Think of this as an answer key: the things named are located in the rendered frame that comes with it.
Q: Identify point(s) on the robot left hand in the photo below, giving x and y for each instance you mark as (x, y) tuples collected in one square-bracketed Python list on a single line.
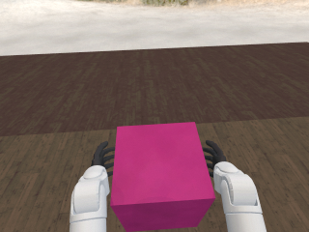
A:
[(100, 159)]

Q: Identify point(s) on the left robot forearm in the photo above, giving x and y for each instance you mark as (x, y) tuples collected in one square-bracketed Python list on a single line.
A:
[(88, 202)]

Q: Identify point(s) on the carton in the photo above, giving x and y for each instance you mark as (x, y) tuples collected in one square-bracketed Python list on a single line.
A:
[(160, 177)]

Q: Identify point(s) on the right robot forearm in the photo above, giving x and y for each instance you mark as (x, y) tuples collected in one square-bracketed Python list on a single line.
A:
[(240, 200)]

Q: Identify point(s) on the robot right hand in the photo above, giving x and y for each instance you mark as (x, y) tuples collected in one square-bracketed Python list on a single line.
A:
[(216, 155)]

